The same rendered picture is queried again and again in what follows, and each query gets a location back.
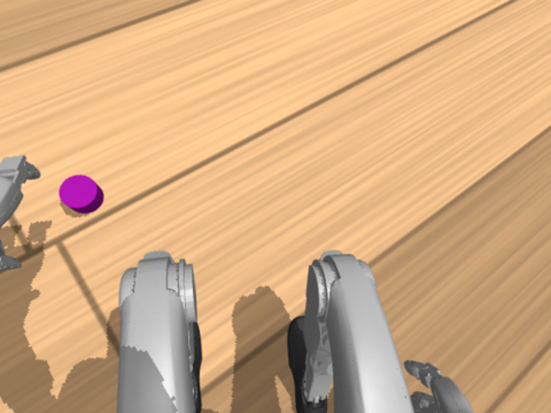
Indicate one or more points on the left robot hand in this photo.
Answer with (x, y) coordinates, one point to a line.
(13, 172)

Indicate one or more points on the right robot foot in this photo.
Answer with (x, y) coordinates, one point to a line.
(297, 363)

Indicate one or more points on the right robot hand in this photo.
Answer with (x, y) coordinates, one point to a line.
(447, 397)

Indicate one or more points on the tin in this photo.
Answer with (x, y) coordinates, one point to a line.
(81, 194)

